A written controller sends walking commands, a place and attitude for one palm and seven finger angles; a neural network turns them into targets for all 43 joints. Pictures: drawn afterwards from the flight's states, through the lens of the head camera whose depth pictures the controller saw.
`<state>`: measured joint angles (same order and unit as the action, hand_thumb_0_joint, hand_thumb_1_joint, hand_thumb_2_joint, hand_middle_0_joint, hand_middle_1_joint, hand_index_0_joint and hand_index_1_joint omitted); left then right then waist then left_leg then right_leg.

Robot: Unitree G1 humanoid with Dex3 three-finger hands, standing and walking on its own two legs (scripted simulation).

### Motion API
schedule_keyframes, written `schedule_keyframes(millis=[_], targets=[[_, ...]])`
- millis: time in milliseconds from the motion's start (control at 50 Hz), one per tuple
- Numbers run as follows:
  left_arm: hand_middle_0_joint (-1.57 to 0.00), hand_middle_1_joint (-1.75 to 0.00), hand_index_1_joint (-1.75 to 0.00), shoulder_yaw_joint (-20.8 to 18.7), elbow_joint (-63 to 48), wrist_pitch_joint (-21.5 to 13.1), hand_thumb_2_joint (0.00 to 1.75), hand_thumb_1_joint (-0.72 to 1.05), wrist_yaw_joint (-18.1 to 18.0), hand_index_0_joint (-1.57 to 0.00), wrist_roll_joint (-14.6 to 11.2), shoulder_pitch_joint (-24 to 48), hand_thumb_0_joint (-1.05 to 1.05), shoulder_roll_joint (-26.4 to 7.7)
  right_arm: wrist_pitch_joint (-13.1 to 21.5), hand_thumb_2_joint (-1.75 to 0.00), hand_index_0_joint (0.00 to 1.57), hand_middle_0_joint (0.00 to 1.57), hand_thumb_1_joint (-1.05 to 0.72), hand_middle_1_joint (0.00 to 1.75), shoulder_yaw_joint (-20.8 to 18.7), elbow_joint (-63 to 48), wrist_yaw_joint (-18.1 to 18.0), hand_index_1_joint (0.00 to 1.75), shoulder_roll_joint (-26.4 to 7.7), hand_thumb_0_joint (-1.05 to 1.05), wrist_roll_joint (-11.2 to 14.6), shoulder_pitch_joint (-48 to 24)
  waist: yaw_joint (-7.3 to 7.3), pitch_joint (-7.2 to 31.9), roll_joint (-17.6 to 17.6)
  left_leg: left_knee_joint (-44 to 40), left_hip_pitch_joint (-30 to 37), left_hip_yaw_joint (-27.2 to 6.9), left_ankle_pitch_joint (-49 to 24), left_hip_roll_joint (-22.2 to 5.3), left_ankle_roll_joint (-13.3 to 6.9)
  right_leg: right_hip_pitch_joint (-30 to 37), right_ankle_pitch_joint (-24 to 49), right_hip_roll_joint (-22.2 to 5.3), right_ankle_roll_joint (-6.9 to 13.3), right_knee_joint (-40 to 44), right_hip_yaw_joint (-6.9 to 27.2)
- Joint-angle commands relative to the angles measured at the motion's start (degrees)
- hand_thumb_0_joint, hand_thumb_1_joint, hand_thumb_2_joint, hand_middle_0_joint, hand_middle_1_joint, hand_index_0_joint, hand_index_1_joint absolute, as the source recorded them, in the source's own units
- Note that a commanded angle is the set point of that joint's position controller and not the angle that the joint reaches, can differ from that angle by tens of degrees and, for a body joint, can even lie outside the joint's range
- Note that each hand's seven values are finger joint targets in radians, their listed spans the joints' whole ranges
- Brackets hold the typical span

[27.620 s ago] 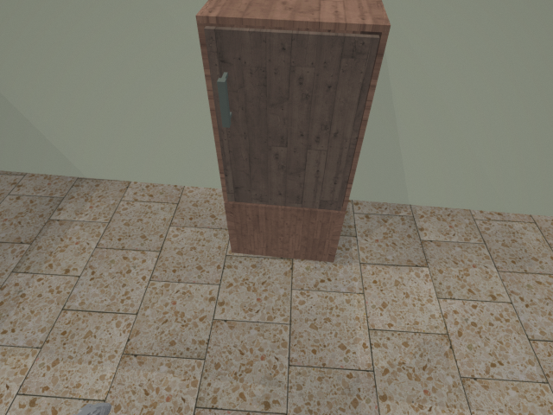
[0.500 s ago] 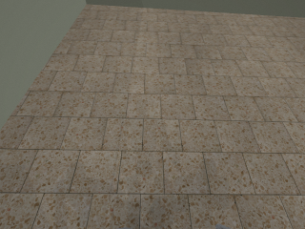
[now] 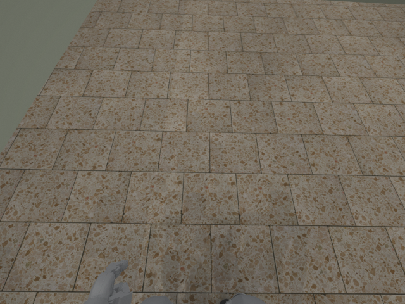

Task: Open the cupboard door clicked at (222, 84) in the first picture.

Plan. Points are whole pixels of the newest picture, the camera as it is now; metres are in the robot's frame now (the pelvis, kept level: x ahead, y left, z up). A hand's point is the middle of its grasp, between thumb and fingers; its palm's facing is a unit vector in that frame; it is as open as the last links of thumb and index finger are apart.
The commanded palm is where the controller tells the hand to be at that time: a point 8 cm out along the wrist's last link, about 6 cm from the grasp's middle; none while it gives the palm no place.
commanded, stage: turn to face it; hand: left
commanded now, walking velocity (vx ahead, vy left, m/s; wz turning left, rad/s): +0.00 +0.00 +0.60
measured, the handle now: out of the picture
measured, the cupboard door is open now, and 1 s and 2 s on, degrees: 43 43 43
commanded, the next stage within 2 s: none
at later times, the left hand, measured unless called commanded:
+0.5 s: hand out of the picture +0.09 +0.27 -0.16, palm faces +0.32 -0.91 -0.25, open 7.4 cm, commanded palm none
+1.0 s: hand out of the picture +0.04 +0.16 -0.15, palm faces +0.60 -0.76 -0.25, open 7.3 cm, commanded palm none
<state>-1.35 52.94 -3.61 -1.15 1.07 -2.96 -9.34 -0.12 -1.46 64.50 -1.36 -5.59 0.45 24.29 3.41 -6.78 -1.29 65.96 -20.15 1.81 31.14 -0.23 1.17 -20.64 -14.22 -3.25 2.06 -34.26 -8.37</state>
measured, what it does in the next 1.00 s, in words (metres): walks ahead, turning left: left foot, then right foot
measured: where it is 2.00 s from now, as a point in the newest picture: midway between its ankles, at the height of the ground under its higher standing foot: outside the picture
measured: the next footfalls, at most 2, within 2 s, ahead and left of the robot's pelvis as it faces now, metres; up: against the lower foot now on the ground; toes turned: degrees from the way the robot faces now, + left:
left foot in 0.26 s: +0.13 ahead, +0.15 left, +0.00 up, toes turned +18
right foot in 0.70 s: +0.17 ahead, -0.10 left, +0.00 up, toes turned +24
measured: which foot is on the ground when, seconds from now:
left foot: up 0.00-0.24, down 0.26-0.70, up 0.72-1.00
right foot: down 0.00-0.26, up 0.28-0.68, down 0.70-1.00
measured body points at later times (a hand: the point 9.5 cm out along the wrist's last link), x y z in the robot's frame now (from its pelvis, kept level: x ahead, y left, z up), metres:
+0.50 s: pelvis +0.07 +0.03 +0.01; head +0.12 +0.07 +0.45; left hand +0.07 +0.32 -0.14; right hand +0.24 -0.19 -0.12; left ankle +0.09 +0.14 -0.73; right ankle +0.08 -0.13 -0.64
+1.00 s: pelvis +0.11 -0.02 +0.01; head +0.16 +0.00 +0.46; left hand +0.01 +0.20 -0.13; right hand +0.34 -0.18 -0.14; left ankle +0.01 +0.09 -0.68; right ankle +0.13 -0.12 -0.73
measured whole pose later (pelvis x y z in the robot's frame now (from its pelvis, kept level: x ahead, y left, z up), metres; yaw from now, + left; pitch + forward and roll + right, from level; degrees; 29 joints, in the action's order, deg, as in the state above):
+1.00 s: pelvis +0.11 -0.02 +0.01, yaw +38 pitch +1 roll +3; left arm -1.9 50.9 0.1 -1.0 1.6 -13.3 -10.8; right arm -4.9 -4.6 53.7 1.6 -14.8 -0.7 6.8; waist -0.1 -6.4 -1.8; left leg 50.2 -24.2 3.1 25.2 -1.8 4.3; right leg -11.5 -19.6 -6.9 0.9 -30.8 -11.8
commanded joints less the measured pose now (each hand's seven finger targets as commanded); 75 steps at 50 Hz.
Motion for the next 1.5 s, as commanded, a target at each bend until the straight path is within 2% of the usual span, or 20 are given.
schedule_keyframes(millis=[0,200,220,240,260,320,400,620,640,680,780,960,1040,1060,1100,1120,1220,1420,1440,1480], targets=[[-0.2,-0.3,-0.3,-2.41,-0.78,1.57,0.9,0.9,-1.51,-0.2,-0.11,-8.91,0.0,-8.51,-1.0,-0.9,0.2,0.2,-0.9,0.3,-1.38,-6.78,0.86,0.3,-4.61,0.0,-0.76,-2.23,-2.83,10.55,-5.32,3.82,-9.21,-1.44,-3.87,-5.5,1.72,11.09,37.43,-18.41,4.6,12.41,5.66],[-0.2,-0.3,-0.3,-4.66,-3.56,3.29,0.9,0.9,-0.03,-0.2,0.54,-5.33,0.0,-11.65,-1.74,-0.9,0.2,0.2,-0.9,0.3,-3.15,-12.23,2.76,0.3,-10.31,0.0,-1.63,-6.63,0.9,7.3,-3.72,-27.41,5.77,5.97,-17.72,-3.11,1.69,0.78,9.32,-16.85,-0.4,1.18,-3.93],[-0.2,-0.3,-0.3,-4.46,-4.13,3.77,0.9,0.9,0.23,-0.2,0.23,-5.86,0.0,-10.48,-1.29,-0.9,0.2,0.2,-0.9,0.3,-4.14,-11.85,2.72,0.3,-14.24,0.0,-1.88,-2.79,2.72,10.13,6.53,-35.13,11.0,-0.34,-24.16,-5.54,0.06,-1.93,2.03,-13.51,-2.85,-9.58,-5.16],[-0.2,-0.3,-0.3,-3.64,-6.58,4.21,0.9,0.9,0.62,-0.2,-0.44,-5.9,0.0,-6.6,-0.47,-0.9,0.2,0.2,-0.9,0.3,-5.83,-12.49,2.3,0.3,-21.78,0.0,-2.35,0.0,3.82,11.2,26.72,-43.87,13.62,-26.27,-42.56,-22.05,-8.71,-14.49,-26.86,-3.69,-8.25,-26.55,-4.64],[-0.2,-0.3,-0.3,-2.91,-8.67,4.75,0.9,0.9,0.3,-0.2,0.21,-2.8,0.0,-8.15,-0.64,-0.9,0.2,0.2,-0.9,0.3,-5.65,-12.48,1.69,0.3,-23.74,0.0,-1.97,0.4,3.97,13.04,20.14,-46.29,13.44,-32.29,-42.79,-27.23,-13.61,-16.26,-26.62,-2.51,-7.44,-34.93,5.01],[-0.2,-0.3,-0.3,-4.04,-7.16,4.72,0.9,0.9,0.54,-0.2,0.74,-2.99,0.0,-9.06,-0.18,-0.9,0.2,0.2,-0.9,0.3,-4.79,-16.32,0.48,0.3,-21.52,0.0,-2.11,-10.66,-0.83,10.5,15.67,-47.34,5.64,-24.89,-25.81,-18.82,-10.75,-17.56,-13.54,-2.68,-7.54,-40.83,9.55],[-0.2,-0.3,-0.3,-3.77,-4.94,4.96,0.9,0.9,1.0,-0.2,0.38,-8.21,0.0,-9.26,0.6,-0.9,0.2,0.2,-0.9,0.3,-4.0,-17.52,0.3,0.3,-19.43,0.0,-1.6,-13.08,-3.09,13.78,8.74,-45.11,10.26,-15.08,-34.59,-13.12,-8.73,-14.02,-6.63,-1.68,-8.79,-34.93,9.15],[-0.2,-0.3,-0.3,-3.14,-5.68,4.53,0.9,0.9,0.2,-0.2,-0.67,-11.54,0.0,-9.35,-1.44,-0.9,0.2,0.2,-0.9,0.3,-5.48,-17.7,1.11,0.3,-20.05,0.0,-1.55,-15.87,-4.08,12.04,10.1,-41.99,1.58,-20.61,-29.03,-9.55,-8.38,7.29,-4.55,3.62,-7.06,1.48,6.48],[-0.2,-0.3,-0.3,-3.62,-5.17,4.01,0.9,0.9,-0.07,-0.2,-0.55,-14.32,0.0,-10.89,-1.52,-0.9,0.2,0.2,-0.9,0.3,-5.37,-18.13,1.22,0.3,-18.45,0.0,-1.09,-16.74,-5.66,12.91,5.78,-38.3,-3.31,-19.51,-24.66,-6.73,-6.12,14.73,-0.08,1.84,-6.42,10.6,7.98],[-0.2,-0.3,-0.3,-4.83,-5.95,3.44,0.9,0.9,-0.8,-0.2,0.81,-14.46,0.0,-19.67,-1.45,-0.9,0.2,0.2,-0.9,0.3,-4.77,-20.03,1.9,0.3,-13.63,0.0,-0.75,-18.41,-7.13,9.94,-18.86,-10.99,-17.97,-3.12,4.07,5.1,1.69,16.74,3.35,-25.18,3.85,21.9,33.48],[-0.2,-0.3,-0.3,-2.76,-7.48,2.77,0.9,0.9,-0.99,-0.2,-0.03,-6.69,0.0,-11.21,-3.11,-0.9,0.2,0.2,-0.9,0.3,-4.51,-15.43,3.1,0.3,-13.05,0.0,-1.35,-15.61,-1.87,7.04,-11.12,4.42,-15.33,-2.9,-8.44,-1.36,3.15,12.57,24.02,-14.03,2.81,13.65,10.64],[-0.2,-0.3,-0.3,-4.43,-3.96,2.92,0.9,0.9,-0.85,-0.2,0.74,-15.87,0.0,-14.83,-2.45,-0.9,0.2,0.2,-0.9,0.3,-2.88,-17.12,3.28,0.3,-10.8,0.0,-0.86,-23.35,-6.9,8.52,-11.33,-21.63,-7.47,3.89,-4.75,-0.76,2.81,21.63,38.02,-17.48,3.46,7.3,5.51],[-0.2,-0.3,-0.3,-4.86,-4.25,3.03,0.9,0.9,-0.28,-0.2,0.15,-13.4,0.0,-15.94,-1.87,-0.9,0.2,0.2,-0.9,0.3,-3.21,-16.13,2.93,0.3,-12.72,0.0,-1.0,-17.88,-3.2,10.88,-9.27,-34.98,5.08,5.63,-14.49,0.86,0.96,16.12,35.53,-16.72,0.14,0.08,0.99],[-0.2,-0.3,-0.3,-4.63,-4.76,3.15,0.9,0.9,-0.08,-0.2,-0.16,-12.35,0.0,-15.03,-1.49,-0.9,0.2,0.2,-0.9,0.3,-3.95,-15.19,2.94,0.3,-14.96,0.0,-1.27,-13.78,-0.83,13.26,-4.75,-40.96,14.49,3.0,-24.0,-1.44,-0.29,10.17,29.82,-15.32,-2.4,-8.05,-1.12],[-0.2,-0.3,-0.3,-2.92,-9.33,3.91,0.9,0.9,0.19,-0.2,-0.54,-6.8,0.0,-9.14,-1.23,-0.9,0.2,0.2,-0.9,0.3,-6.34,-13.65,1.82,0.3,-25.34,0.0,-1.45,-5.5,3.35,16.28,17.85,-42.62,26.14,-27.57,-65.28,-25.32,-15.27,-14.62,-25.02,-3.14,-7.99,-30.02,1.99],[-0.2,-0.3,-0.3,-3.23,-9.91,4.71,0.9,0.9,-0.21,-0.2,-0.04,-5.24,0.0,-11.05,-1.48,-0.9,0.2,0.2,-0.9,0.3,-5.94,-13.19,1.49,0.3,-24.74,0.0,-1.57,-5.59,2.67,14.91,9.98,-42.22,22.68,-22.49,-57.66,-25.53,-16.6,-14.49,-23.67,-4.53,-6.96,-32.82,7.44],[-0.2,-0.3,-0.3,-3.74,-5.63,5.8,0.9,0.9,0.76,-0.2,0.12,-8.27,0.0,-10.37,-0.79,-0.9,0.2,0.2,-0.9,0.3,-4.29,-16.6,0.55,0.3,-19.59,0.0,-1.57,-17.12,-3.33,8.07,10.35,-46.07,9.98,-12.84,-37.48,-12.32,-9.15,-10.66,-8.64,-2.66,-8.21,-30.55,8.16],[-0.2,-0.3,-0.3,-3.43,-6.62,4.61,0.9,0.9,0.53,-0.2,-0.45,-10.45,0.0,-9.58,-1.63,-0.9,0.2,0.2,-0.9,0.3,-5.46,-17.71,1.1,0.3,-20.23,0.0,-1.69,-18.03,-4.72,8.93,11.07,-41.46,0.9,-19.21,-29.25,-9.55,-8.43,7.92,-4.23,2.99,-7.19,-0.21,5.52],[-0.2,-0.3,-0.3,-3.87,-5.92,4.0,0.9,0.9,0.28,-0.2,-0.42,-13.61,0.0,-10.76,-1.58,-0.9,0.2,0.2,-0.9,0.3,-5.37,-18.12,1.16,0.3,-18.91,0.0,-1.26,-18.76,-6.48,10.46,7.46,-37.46,-3.02,-18.33,-26.22,-7.02,-6.39,15.1,1.03,1.58,-6.87,8.56,6.63],[-0.2,-0.3,-0.3,-5.36,-6.14,3.09,0.9,0.9,-0.53,-0.2,0.89,-15.92,0.0,-19.99,-1.28,-0.9,0.2,0.2,-0.9,0.3,-4.64,-19.84,1.67,0.3,-13.05,0.0,-0.72,-18.33,-8.08,11.45,-19.78,-10.77,-16.64,-3.38,5.13,5.39,1.43,21.21,6.67,-24.8,2.55,20.6,32.63]])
